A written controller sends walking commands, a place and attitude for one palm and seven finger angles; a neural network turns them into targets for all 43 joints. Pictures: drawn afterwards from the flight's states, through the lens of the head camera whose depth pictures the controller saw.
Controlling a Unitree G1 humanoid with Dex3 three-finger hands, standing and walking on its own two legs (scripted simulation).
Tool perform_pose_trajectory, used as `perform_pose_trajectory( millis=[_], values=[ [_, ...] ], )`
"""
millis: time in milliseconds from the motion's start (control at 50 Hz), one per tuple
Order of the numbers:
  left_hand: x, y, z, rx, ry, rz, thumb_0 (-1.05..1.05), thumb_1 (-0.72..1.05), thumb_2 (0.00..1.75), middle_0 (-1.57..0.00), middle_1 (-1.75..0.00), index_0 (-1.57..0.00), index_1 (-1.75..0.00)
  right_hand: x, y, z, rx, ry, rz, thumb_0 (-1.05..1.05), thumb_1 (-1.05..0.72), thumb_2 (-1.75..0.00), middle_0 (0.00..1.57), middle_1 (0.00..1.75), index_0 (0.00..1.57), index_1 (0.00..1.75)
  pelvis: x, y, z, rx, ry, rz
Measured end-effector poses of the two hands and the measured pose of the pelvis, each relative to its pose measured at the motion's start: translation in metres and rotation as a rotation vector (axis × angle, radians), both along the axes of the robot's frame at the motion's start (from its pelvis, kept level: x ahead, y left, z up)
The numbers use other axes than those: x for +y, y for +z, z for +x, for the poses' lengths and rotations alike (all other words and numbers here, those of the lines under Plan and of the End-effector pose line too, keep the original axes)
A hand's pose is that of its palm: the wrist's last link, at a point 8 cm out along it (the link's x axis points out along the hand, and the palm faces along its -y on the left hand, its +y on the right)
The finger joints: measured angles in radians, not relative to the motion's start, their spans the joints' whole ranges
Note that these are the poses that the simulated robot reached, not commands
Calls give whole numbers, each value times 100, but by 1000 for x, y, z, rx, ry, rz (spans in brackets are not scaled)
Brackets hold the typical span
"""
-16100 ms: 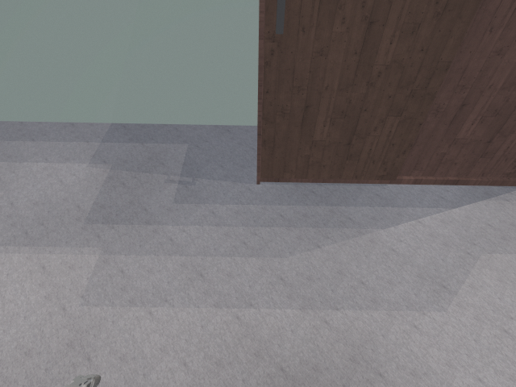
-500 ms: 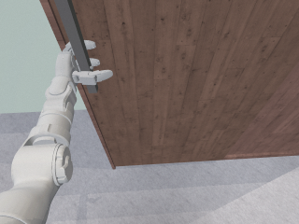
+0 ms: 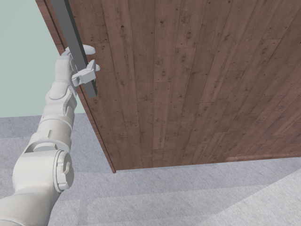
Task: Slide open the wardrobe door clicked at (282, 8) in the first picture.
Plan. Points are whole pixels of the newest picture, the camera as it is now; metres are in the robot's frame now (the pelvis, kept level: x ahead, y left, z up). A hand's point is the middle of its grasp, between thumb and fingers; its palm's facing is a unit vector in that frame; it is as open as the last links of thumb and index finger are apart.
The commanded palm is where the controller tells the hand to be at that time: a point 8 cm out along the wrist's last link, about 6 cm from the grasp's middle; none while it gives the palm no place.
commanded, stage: grip the handle and tug to test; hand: left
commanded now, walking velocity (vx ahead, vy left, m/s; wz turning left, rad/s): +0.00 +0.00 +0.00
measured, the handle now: (79, 47) +0.52 +0.17 +0.21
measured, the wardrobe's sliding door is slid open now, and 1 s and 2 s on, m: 0.00 0.00 0.00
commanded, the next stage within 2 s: move the hooked fingers beside the handle in 0.56 s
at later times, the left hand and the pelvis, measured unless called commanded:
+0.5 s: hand (91, 71) +0.47 +0.15 +0.17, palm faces +0.06 -1.00 +0.00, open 5.6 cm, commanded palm +0.41 +0.19 +0.16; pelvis +0.03 +0.00 +0.01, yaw -2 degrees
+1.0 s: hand (87, 75) +0.46 +0.16 +0.16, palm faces +0.04 -1.00 -0.01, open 7.6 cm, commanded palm +0.42 +0.21 +0.16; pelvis +0.07 +0.00 +0.01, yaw +0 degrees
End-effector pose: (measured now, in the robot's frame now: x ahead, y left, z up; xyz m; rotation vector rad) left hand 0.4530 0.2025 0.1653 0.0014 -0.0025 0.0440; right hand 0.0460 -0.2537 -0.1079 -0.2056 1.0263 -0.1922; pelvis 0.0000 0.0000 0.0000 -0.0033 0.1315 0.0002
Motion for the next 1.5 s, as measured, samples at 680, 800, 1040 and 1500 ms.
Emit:
perform_pose_trajectory(
  millis=[680,800,1040,1500],
  values=[
    [-1,1,-3,-6,9,-1,3,71,76,-41,-140,-40,-140,12,14,94,-117,19,40,1,-91,-90,20,30,20,30,6,9,49,-16,-28,-10],
    [0,1,-4,4,3,1,3,69,76,-39,-139,-39,-139,18,18,128,-145,53,40,1,-91,-90,20,30,20,30,6,10,61,-22,-19,-11],
    [6,0,-17,19,-6,5,2,34,65,-35,-129,-35,-130,30,26,180,-212,125,40,1,-90,-90,20,30,20,30,4,11,72,-45,4,-9],
    [34,1,-34,35,29,8,-1,-47,31,-28,-118,-28,-119,9,21,136,-155,75,4,1,-90,-90,20,30,20,30,-4,10,54,-64,-2,-6]
  ],
)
